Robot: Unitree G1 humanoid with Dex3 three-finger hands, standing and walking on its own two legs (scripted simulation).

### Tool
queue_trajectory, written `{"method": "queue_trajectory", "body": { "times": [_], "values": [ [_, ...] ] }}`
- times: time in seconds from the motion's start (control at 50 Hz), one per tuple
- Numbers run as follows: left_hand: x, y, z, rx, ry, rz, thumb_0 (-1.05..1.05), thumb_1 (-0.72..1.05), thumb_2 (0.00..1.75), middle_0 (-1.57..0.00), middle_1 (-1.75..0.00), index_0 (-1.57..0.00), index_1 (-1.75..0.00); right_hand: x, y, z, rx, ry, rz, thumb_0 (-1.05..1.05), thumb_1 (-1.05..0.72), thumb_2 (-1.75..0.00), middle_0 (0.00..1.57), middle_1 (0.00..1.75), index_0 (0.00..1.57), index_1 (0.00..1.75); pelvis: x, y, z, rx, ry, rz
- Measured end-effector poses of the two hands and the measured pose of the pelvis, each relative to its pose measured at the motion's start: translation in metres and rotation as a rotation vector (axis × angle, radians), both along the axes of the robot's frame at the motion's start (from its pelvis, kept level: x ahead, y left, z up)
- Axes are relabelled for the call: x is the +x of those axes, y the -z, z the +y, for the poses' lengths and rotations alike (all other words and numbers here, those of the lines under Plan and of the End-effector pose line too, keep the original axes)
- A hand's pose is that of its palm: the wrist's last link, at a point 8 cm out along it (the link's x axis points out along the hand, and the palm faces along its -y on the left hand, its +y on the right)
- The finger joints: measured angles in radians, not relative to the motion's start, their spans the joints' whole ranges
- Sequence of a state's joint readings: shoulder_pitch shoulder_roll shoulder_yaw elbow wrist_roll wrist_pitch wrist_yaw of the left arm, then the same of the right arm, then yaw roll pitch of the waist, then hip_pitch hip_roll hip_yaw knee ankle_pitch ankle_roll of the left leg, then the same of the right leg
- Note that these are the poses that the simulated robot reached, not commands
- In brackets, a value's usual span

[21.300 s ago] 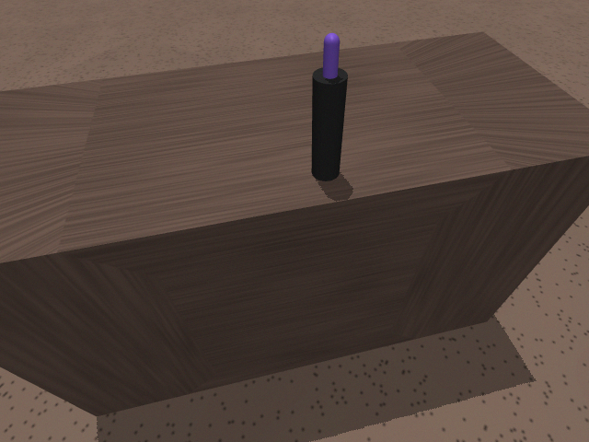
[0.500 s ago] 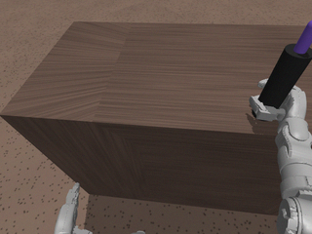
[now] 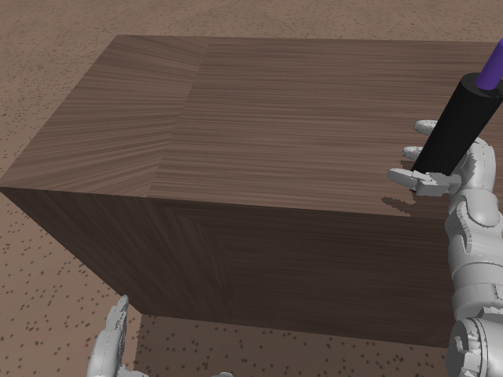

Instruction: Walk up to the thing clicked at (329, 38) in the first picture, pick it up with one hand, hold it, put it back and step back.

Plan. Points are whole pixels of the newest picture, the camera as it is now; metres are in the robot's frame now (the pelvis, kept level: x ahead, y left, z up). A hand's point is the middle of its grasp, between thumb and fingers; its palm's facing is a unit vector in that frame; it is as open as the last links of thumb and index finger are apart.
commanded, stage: open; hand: right
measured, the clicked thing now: (458, 127) +0.43 -0.22 +0.18
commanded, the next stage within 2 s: withdraw in 0.06 s
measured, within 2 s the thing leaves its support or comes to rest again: neither
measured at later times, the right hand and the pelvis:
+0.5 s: hand (482, 121) +0.44 -0.25 +0.19, palm faces +0.28 +0.96 -0.03, open 15.4 cm; pelvis +0.01 +0.00 +0.01, yaw +0 degrees
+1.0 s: hand out of the picture +0.40 -0.39 +0.26, palm faces +0.60 +0.75 -0.27, open 17.7 cm; pelvis +0.02 +0.00 +0.02, yaw +0 degrees
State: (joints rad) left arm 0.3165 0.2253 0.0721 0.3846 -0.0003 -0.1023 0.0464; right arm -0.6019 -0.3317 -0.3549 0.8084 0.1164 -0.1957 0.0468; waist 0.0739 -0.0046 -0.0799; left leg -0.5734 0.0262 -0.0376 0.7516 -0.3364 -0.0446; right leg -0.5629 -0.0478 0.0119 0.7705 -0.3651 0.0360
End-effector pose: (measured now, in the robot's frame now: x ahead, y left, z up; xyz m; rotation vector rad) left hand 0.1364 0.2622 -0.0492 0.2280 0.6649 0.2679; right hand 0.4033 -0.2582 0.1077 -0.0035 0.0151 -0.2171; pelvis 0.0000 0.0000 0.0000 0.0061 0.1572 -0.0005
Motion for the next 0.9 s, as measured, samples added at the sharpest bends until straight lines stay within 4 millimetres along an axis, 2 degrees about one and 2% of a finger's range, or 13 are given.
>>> {"method": "queue_trajectory", "body": {
  "times": [0.24,0.3,0.38,0.62,0.68,0.76,0.9],
  "values": [
    [0.0,-0.002,0.001,0.0,-0.001,-0.003,-0.02,-0.52,0.04,-0.06,-0.05,-0.07,-0.05,0.0,-0.001,0.0,0.0,0.004,-0.005,-0.01,0.34,-0.27,0.59,0.44,0.59,0.43,0.0,0.0,0.001,-0.001,-0.002,-0.001],
    [0.001,-0.006,0.002,0.005,-0.006,-0.013,-0.02,-0.51,0.04,-0.06,-0.05,-0.07,-0.05,0.0,-0.008,-0.003,-0.004,0.015,-0.015,-0.01,0.33,-0.28,0.51,0.4,0.51,0.4,0.002,-0.002,0.001,-0.001,-0.003,-0.009],
    [0.003,-0.012,0.007,0.015,-0.015,-0.028,-0.02,-0.5,0.03,-0.06,-0.05,-0.07,-0.05,0.001,-0.028,-0.013,-0.018,0.038,-0.044,-0.01,0.32,-0.28,0.42,0.36,0.41,0.35,0.005,-0.004,0.001,0.0,-0.003,-0.025],
    [0.016,0.003,-0.009,-0.049,0.03,-0.004,-0.01,-0.5,0.03,-0.06,-0.05,-0.07,-0.04,0.002,-0.134,-0.065,-0.063,0.062,-0.098,-0.01,0.47,-0.12,0.16,0.15,0.15,0.14,0.011,-0.012,0.0,0.0,0.011,-0.056],
    [0.019,0.001,-0.015,-0.073,0.055,-0.02,-0.02,-0.51,0.03,-0.06,-0.05,-0.07,-0.05,0.0,-0.156,-0.077,-0.18,0.101,-0.099,-0.01,0.5,-0.09,0.12,0.11,0.12,0.1,0.012,-0.013,0.0,-0.004,0.007,-0.059],
    [0.017,-0.002,-0.013,-0.089,0.066,-0.022,-0.02,-0.51,0.04,-0.06,-0.05,-0.07,-0.05,-0.007,-0.166,-0.098,-0.273,0.186,-0.085,-0.01,0.54,-0.06,0.09,0.08,0.09,0.08,0.012,-0.015,0.001,-0.009,0.004,-0.054],
    [0.007,-0.006,0.003,-0.061,0.06,0.041,-0.01,-0.5,0.04,-0.05,-0.05,-0.06,-0.05,-0.026,-0.161,-0.14,-0.321,0.349,-0.075,-0.01,0.59,-0.04,0.07,0.07,0.07,0.06,0.014,-0.017,0.002,-0.008,0.002,-0.045]
  ]
}}
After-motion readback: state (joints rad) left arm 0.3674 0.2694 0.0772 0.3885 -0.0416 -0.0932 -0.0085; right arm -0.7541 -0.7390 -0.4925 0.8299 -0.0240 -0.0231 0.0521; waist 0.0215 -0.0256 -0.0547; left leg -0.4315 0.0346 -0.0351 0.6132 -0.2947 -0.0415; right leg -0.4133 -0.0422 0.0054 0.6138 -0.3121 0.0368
